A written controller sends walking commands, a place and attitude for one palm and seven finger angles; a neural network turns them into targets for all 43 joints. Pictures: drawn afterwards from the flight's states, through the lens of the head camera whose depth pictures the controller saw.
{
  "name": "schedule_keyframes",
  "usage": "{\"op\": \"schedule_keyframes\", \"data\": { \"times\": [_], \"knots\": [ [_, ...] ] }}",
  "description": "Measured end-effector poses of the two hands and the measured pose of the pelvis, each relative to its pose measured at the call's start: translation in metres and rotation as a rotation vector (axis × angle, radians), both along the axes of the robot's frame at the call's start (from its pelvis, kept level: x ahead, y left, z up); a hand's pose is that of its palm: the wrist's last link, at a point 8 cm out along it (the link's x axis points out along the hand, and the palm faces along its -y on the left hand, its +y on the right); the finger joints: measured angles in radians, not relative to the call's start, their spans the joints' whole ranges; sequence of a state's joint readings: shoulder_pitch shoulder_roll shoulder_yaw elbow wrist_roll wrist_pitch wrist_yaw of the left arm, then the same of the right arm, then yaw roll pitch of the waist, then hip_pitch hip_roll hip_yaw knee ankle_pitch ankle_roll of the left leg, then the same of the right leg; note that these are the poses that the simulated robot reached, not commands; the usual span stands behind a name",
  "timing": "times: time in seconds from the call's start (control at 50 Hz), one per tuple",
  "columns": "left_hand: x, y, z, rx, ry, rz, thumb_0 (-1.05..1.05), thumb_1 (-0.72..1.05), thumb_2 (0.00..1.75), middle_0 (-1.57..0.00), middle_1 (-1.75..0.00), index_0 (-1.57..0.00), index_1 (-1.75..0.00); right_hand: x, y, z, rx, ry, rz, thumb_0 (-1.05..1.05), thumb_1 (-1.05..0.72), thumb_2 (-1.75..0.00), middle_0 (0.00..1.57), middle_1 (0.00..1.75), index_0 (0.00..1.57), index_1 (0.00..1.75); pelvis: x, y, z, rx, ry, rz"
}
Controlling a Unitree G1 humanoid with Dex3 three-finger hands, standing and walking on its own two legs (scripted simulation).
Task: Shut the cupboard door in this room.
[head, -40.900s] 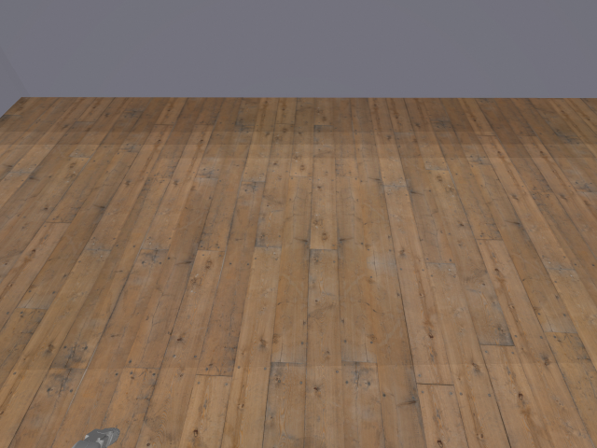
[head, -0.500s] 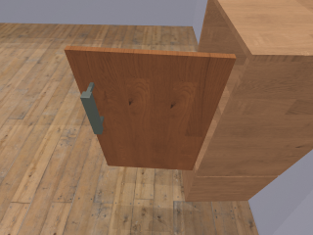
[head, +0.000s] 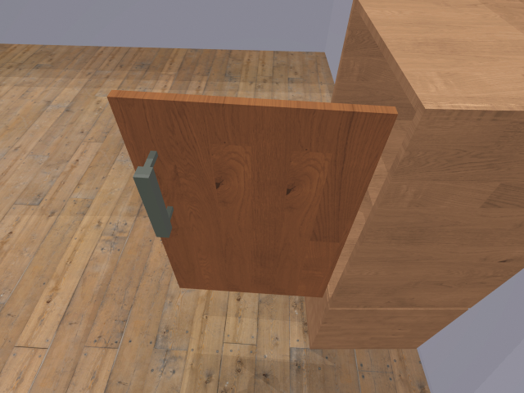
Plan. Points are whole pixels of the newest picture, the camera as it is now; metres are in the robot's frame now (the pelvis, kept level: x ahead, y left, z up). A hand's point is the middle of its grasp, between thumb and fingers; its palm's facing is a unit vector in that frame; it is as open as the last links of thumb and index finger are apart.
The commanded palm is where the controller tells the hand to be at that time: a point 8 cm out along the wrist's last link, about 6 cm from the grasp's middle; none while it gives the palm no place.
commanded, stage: look again from close up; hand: left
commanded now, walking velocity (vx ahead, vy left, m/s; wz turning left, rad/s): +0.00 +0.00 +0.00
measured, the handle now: (158, 196) +0.40 +0.21 +0.07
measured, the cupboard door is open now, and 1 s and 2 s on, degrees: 86 86 86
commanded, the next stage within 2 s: raise the hand and make a fist in 0.64 s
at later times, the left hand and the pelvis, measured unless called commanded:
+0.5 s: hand out of the picture -0.01 +0.17 -0.18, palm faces +0.02 -0.98 -0.20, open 7.4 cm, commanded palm none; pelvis +0.00 +0.00 +0.00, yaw +1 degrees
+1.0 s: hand (156, 348) +0.18 +0.16 +0.00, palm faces +0.10 -0.99 -0.03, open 6.9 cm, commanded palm +0.09 +0.22 -0.05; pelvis -0.05 -0.02 -0.04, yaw +3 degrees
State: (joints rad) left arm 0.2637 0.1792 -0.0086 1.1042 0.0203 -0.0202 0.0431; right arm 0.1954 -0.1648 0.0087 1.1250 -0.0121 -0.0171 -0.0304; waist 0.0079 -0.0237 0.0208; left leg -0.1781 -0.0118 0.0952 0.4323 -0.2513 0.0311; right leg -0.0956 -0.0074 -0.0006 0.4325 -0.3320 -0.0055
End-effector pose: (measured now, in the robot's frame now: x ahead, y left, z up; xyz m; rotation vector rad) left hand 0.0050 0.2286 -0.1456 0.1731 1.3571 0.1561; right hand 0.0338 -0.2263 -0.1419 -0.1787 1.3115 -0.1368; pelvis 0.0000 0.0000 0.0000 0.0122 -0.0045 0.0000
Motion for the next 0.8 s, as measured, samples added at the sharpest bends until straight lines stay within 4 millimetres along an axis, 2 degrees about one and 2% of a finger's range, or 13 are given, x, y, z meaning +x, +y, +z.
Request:
{"op": "schedule_keyframes", "data": {
  "times": [0.18, 0.4, 0.76, 0.78, 0.8],
  "knots": [
    [-0.002, 0.001, 0.002, 0.004, 0.009, 0.002, 0.00, 0.91, 0.90, -0.20, -0.30, -0.20, -0.30, -0.015, 0.001, -0.001, 0.006, 0.044, -0.005, 0.00, -0.92, -0.90, 0.20, 0.30, 0.20, 0.30, 0.000, 0.000, 0.001, 0.002, -0.002, 0.003],
    [-0.015, -0.004, 0.001, -0.009, 0.036, 0.015, 0.00, 0.91, 0.90, -0.20, -0.30, -0.20, -0.30, -0.034, 0.005, -0.002, 0.015, 0.092, -0.012, 0.00, -0.91, -0.90, 0.20, 0.30, 0.20, 0.30, -0.003, 0.000, 0.002, 0.001, -0.005, 0.008],
    [-0.032, -0.012, -0.001, -0.024, 0.066, 0.026, 0.00, 0.91, 0.90, -0.20, -0.30, -0.20, -0.30, -0.038, 0.005, -0.001, 0.012, 0.098, -0.014, 0.01, -0.92, -0.90, 0.20, 0.30, 0.20, 0.30, -0.007, 0.000, 0.002, -0.006, 0.002, 0.012],
    [-0.022, -0.008, 0.004, -0.024, 0.007, 0.082, 0.01, 0.91, 0.90, -0.20, -0.30, -0.20, -0.30, -0.035, 0.003, 0.001, -0.001, 0.056, -0.013, 0.01, -0.92, -0.90, 0.20, 0.30, 0.20, 0.30, -0.009, 0.000, 0.001, -0.007, 0.002, 0.016],
    [-0.003, -0.001, 0.016, 0.002, -0.119, 0.104, 0.01, 0.92, 0.90, -0.21, -0.30, -0.20, -0.30, -0.029, 0.000, 0.004, -0.020, -0.023, -0.011, 0.01, -0.92, -0.90, 0.20, 0.30, 0.20, 0.30, -0.011, -0.001, 0.000, -0.003, 0.002, 0.016]
  ]
}}
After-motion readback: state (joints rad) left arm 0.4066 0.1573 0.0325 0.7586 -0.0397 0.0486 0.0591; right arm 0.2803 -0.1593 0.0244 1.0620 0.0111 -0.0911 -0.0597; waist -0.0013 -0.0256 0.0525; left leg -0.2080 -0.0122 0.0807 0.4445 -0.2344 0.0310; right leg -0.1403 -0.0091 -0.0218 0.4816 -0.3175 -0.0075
